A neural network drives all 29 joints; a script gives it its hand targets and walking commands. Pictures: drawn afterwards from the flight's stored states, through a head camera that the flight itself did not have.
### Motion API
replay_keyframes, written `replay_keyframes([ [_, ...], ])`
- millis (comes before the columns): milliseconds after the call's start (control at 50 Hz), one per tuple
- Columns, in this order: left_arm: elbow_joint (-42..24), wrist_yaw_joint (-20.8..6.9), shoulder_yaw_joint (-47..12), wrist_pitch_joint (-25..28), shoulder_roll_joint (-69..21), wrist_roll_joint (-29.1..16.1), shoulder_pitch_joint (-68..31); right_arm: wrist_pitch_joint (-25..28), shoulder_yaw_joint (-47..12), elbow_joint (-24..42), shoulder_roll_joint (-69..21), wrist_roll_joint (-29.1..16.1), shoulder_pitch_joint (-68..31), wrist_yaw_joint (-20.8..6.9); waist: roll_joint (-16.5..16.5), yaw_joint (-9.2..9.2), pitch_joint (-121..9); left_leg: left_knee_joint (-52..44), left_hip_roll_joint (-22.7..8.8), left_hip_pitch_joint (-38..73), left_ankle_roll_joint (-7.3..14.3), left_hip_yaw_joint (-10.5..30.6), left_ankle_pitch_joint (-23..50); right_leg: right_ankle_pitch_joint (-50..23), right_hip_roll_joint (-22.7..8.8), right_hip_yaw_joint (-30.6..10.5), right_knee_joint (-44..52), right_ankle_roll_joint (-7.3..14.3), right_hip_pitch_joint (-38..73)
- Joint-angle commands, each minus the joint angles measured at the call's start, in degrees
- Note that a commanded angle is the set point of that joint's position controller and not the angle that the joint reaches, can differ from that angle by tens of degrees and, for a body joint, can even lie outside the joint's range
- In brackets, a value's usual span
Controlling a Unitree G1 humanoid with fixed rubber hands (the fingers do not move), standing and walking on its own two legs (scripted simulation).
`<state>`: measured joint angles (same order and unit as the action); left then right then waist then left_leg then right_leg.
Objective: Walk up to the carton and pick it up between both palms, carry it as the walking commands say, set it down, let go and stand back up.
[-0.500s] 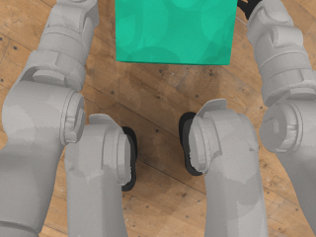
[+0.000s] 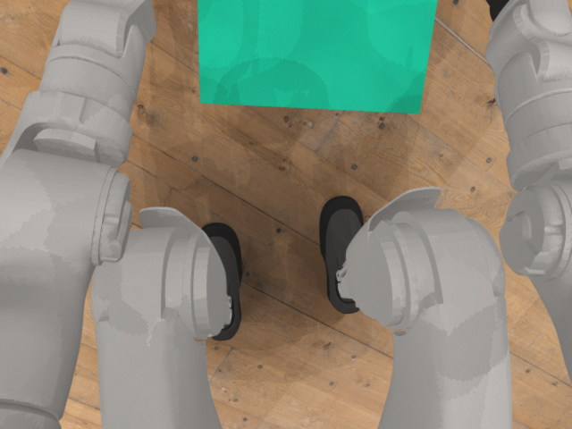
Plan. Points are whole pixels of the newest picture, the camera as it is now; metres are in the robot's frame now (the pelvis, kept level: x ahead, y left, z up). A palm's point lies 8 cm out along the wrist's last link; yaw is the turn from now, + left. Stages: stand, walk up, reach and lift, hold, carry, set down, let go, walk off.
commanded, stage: set down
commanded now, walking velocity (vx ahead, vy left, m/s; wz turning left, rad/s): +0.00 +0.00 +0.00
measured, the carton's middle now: out of the picture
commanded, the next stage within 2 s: let go in 1.38 s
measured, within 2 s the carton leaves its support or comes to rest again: neither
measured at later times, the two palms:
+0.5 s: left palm out of the picture +0.58 +0.13 -0.04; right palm out of the picture +0.51 -0.25 -0.05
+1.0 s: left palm out of the picture +0.58 +0.13 +0.10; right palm out of the picture +0.50 -0.26 +0.10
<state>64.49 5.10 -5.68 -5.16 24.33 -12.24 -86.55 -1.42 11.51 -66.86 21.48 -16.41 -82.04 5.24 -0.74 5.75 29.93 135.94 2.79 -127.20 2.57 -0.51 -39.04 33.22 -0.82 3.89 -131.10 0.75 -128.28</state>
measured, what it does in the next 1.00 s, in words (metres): rises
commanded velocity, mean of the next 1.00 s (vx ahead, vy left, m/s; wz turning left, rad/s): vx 0.00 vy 0.00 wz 0.00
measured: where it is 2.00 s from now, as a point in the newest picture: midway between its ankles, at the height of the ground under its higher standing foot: (282, 286)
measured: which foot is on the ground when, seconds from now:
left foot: down 0.00-1.00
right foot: down 0.00-1.00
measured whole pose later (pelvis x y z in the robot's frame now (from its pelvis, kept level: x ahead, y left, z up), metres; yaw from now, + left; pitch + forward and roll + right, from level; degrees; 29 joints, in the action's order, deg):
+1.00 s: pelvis -0.02 +0.01 +0.21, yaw +0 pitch +29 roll -1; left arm 38.5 3.5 4.0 -25.9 27.9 -9.3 -83.6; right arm -25.1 15.0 -29.2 21.5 -13.4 -74.7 7.7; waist 1.7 6.3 30.1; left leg 92.8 3.2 -93.6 1.9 -0.4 -28.5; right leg 23.0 2.6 -0.8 -89.1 -1.0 -95.4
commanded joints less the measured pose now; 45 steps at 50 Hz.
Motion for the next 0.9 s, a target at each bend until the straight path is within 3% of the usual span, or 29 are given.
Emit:
replay_keyframes([
  [0, -15.8, 0.5, 1.8, 1.3, 6.9, -0.7, -21.2, 1.0, 1.7, 12.9, 6.0, -0.8, -10.7, 0.9, 10.5, 6.31, -86.3, -12.2, -0.3, 42.5, -2.4, 3.2, 30.7, -32.6, 2.3, -2.8, 10.0, -1.6, 35.7],
  [20, -17.0, 0.5, 1.2, 0.7, 6.8, -1.1, -20.6, 0.3, 0.9, 14.7, 5.9, -1.7, -10.9, 1.0, 12.0, 4.9, -90.3, -12.4, -0.1, 46.0, -2.5, 2.6, 31.6, -32.2, 2.4, -2.5, 10.2, -1.6, 36.7],
  [80, -20.8, 0.9, 2.4, -1.7, 7.3, -0.8, -19.5, -1.7, 0.6, 20.5, 5.6, -3.2, -8.2, 1.6, 11.1, 5.52, -98.9, -14.6, 0.1, 51.4, -2.1, 1.2, 29.3, -31.3, 2.7, -1.1, 12.8, -1.8, 43.5],
  [100, -18.4, 1.1, 3.2, -2.7, 7.3, -1.0, -18.0, -2.8, 1.8, 19.7, 7.4, -2.3, -6.4, 2.2, 11.3, 5.86, -97.6, -14.8, 0.3, 49.7, -2.2, 0.2, 27.1, -29.8, 2.5, -1.7, 13.9, -1.7, 44.9],
  [120, -19.5, 1.2, 3.4, -3.2, 7.3, -0.6, -17.4, -3.5, 1.3, 21.7, 6.4, -2.3, -6.8, 2.5, 10.4, 4.59, -99.1, -16.1, 0.7, 49.5, -2.1, 0.2, 26.4, -29.7, 2.9, -1.3, 14.2, -1.7, 46.1],
  [160, -24.5, 1.5, 4.9, -4.5, 8.6, -0.7, -18.5, -5.1, 1.9, 27.2, 7.8, -1.4, -7.7, 3.3, 8.8, 4.47, -103.9, -17.6, 1.0, 51.0, -1.9, -0.5, 25.3, -29.5, 2.9, -1.2, 16.0, -1.9, 50.4],
  [200, -24.5, 1.8, 5.8, -5.8, 9.2, -0.1, -19.5, -6.6, 3.5, 30.6, 9.6, 0.3, -8.5, 3.9, 7.8, 5.65, -104.8, -19.0, 0.9, 50.9, -1.7, -0.5, 23.1, -28.1, 3.2, -0.7, 17.5, -1.8, 50.7],
  [240, -23.3, 1.7, 7.3, -6.9, 10.8, 0.0, -20.4, -8.3, 2.1, 31.3, 9.0, 1.5, -10.2, 4.3, 5.8, 4.37, -100.9, -21.0, 1.3, 47.0, -1.2, -0.9, 18.8, -24.5, 3.1, -1.4, 19.5, -2.0, 51.1],
  [260, -24.5, 2.0, 8.3, -7.1, 12.0, 0.2, -21.3, -8.6, 3.1, 36.0, 9.9, 2.1, -13.0, 4.4, 4.2, 3.61, -101.5, -21.7, 1.1, 46.5, -0.6, 0.0, 18.9, -24.3, 3.3, -1.0, 19.6, -2.3, 50.2],
  [280, -27.5, 2.0, 9.0, -7.5, 11.9, -0.5, -21.3, -9.1, 4.1, 39.3, 10.5, 2.8, -13.4, 4.7, 2.5, 4.27, -105.6, -23.1, 1.6, 47.8, -0.6, -0.1, 19.9, -25.2, 3.4, -0.5, 20.6, -2.2, 53.2],
  [300, -27.6, 2.2, 10.0, -8.0, 13.7, -0.7, -21.5, -9.9, 4.2, 41.3, 11.5, 2.3, -13.8, 5.0, 3.3, 3.76, -106.8, -22.4, 1.7, 47.3, -0.4, -0.7, 19.6, -25.5, 3.4, -1.4, 21.1, -2.2, 55.5],
  [320, -25.4, 2.1, 10.2, -8.7, 13.5, -0.1, -20.5, -10.6, 3.7, 39.3, 11.0, 2.8, -13.0, 4.9, 1.3, 4.13, -104.4, -24.3, 1.5, 46.0, -0.2, -0.5, 17.8, -24.4, 3.6, -0.7, 22.2, -2.4, 55.4],
  [360, -17.7, 1.4, 9.8, -10.0, 12.6, 0.5, -20.2, -12.5, 1.4, 32.3, 8.8, 2.7, -11.3, 4.5, 1.4, 2.9, -97.5, -26.5, 1.3, 44.5, -0.2, -0.7, 13.9, -19.5, 3.3, -0.8, 24.6, -2.4, 51.9],
  [420, -21.9, 0.3, 9.9, -10.1, 13.0, 0.3, -20.0, -13.1, 2.8, 35.4, 7.4, 2.5, -10.3, 4.6, 2.5, 3.99, -104.1, -29.6, 1.3, 47.9, -0.2, -0.6, 17.2, -22.7, 3.7, -0.7, 27.3, -2.2, 55.3],
  [500, -23.2, -0.1, 9.0, -11.6, 11.7, 0.5, -19.5, -14.8, 2.2, 36.2, 6.3, 0.7, -7.0, 4.0, 4.7, 3.94, -113.1, -32.2, 1.5, 56.2, -0.1, -0.2, 22.2, -26.8, 3.9, 0.3, 29.5, -2.2, 57.0],
  [520, -26.1, -0.2, 9.5, -11.9, 12.2, 0.9, -19.6, -15.1, 2.9, 40.7, 7.5, 0.5, -8.6, 4.2, 5.7, 3.87, -116.3, -33.1, 1.8, 58.4, -0.5, -0.8, 22.4, -26.5, 4.2, 0.1, 31.0, -2.1, 58.0],
  [560, -28.1, -0.1, 10.2, -13.0, 12.1, 0.9, -20.3, -16.2, 3.9, 41.0, 7.9, 2.1, -7.2, 4.2, 5.2, 5.31, -117.6, -35.5, 2.0, 60.0, -0.7, -0.3, 21.9, -26.4, 4.3, -0.1, 33.8, -1.8, 60.0],
  [600, -29.5, 0.0, 10.2, -14.3, 12.3, 1.2, -20.1, -17.1, 4.5, 44.1, 9.7, 2.9, -8.4, 4.1, 5.8, 5.04, -120.4, -37.1, 2.2, 63.0, -1.0, 0.2, 23.9, -27.9, 4.6, 0.3, 34.9, -2.1, 60.6],
  [620, -33.9, 0.1, 10.9, -14.7, 13.9, 1.5, -20.6, -17.6, 5.3, 48.0, 10.7, 3.3, -8.3, 4.4, 5.5, 5.73, -124.8, -37.9, 2.4, 65.0, -1.0, 0.3, 24.5, -29.3, 4.8, 0.3, 35.9, -2.0, 63.8],
  [640, -32.2, 0.2, 10.1, -15.6, 12.7, 1.2, -19.6, -18.2, 5.0, 47.4, 11.3, 3.2, -9.0, 4.1, 5.2, 5.8, -124.2, -39.5, 2.5, 65.7, -1.1, 0.4, 24.8, -29.1, 5.0, 0.8, 36.9, -2.4, 64.1],
  [660, -34.8, 0.3, 10.4, -16.1, 14.1, 2.4, -20.6, -18.9, 4.7, 48.5, 11.4, 2.8, -9.3, 3.9, 7.0, 5.02, -125.6, -40.0, 2.4, 68.0, -1.4, 0.2, 25.3, -29.1, 5.1, 0.7, 37.4, -2.1, 63.4],
  [680, -37.1, 0.6, 11.4, -16.5, 14.5, 2.6, -20.5, -19.2, 5.9, 50.3, 12.2, 3.2, -8.9, 3.8, 6.7, 5.57, -126.4, -41.2, 2.4, 69.4, -1.4, 1.0, 26.5, -30.3, 5.3, 0.7, 38.2, -2.1, 64.1],
  [700, -37.0, 0.5, 11.4, -17.0, 14.9, 3.1, -19.9, -20.0, 5.6, 48.6, 11.4, 2.7, -7.3, 3.7, 7.2, 4.87, -126.2, -42.4, 2.3, 70.7, -1.5, 0.7, 26.3, -29.2, 5.3, 0.7, 39.3, -2.2, 64.2],
  [720, -32.1, 0.3, 12.1, -17.6, 14.0, 3.6, -19.3, -20.5, 6.1, 45.8, 12.3, 4.0, -7.6, 3.6, 6.7, 5.4, -122.6, -42.9, 2.7, 69.3, -1.7, 0.4, 24.6, -27.2, 5.3, 0.6, 40.9, -2.3, 63.5],
  [740, -35.5, 0.2, 13.0, -17.7, 14.5, 3.8, -18.8, -20.5, 5.6, 48.3, 11.4, 3.1, -8.2, 3.3, 5.9, 3.82, -122.6, -45.2, 2.2, 69.4, -1.3, 0.8, 25.0, -28.2, 4.9, 0.0, 42.2, -2.5, 64.8],
  [800, -38.4, 0.0, 11.4, -18.5, 13.8, 3.1, -19.3, -21.4, 4.4, 49.4, 10.2, 1.7, -7.8, 2.8, 5.0, 4.62, -128.0, -47.7, 2.5, 74.3, -1.3, 1.0, 27.2, -30.1, 5.4, 0.6, 44.9, -2.8, 69.2],
  [840, -34.4, -0.9, 11.5, -19.1, 12.5, 2.9, -18.3, -21.8, 4.6, 46.4, 10.8, 2.3, -7.6, 2.5, 5.5, 5.0, -123.5, -49.6, 2.7, 72.5, -1.4, 0.5, 25.3, -28.8, 5.1, -0.2, 47.5, -2.4, 69.7],
  [860, -34.6, -1.3, 11.3, -19.2, 12.8, 2.4, -18.2, -22.0, 4.4, 47.2, 10.6, 2.6, -8.1, 2.4, 3.7, 5.1, -124.7, -50.9, 2.5, 73.3, -1.2, 0.8, 25.3, -29.0, 5.1, 0.3, 48.1, -2.7, 71.1],
  [880, -36.7, -1.5, 11.2, -19.3, 12.7, 2.8, -18.7, -22.1, 4.4, 46.2, 9.0, 2.4, -7.1, 2.5, 5.9, 4.52, -124.0, -52.3, 2.4, 74.0, -1.6, 0.4, 26.6, -30.5, 5.0, -0.4, 49.5, -2.5, 72.7],
])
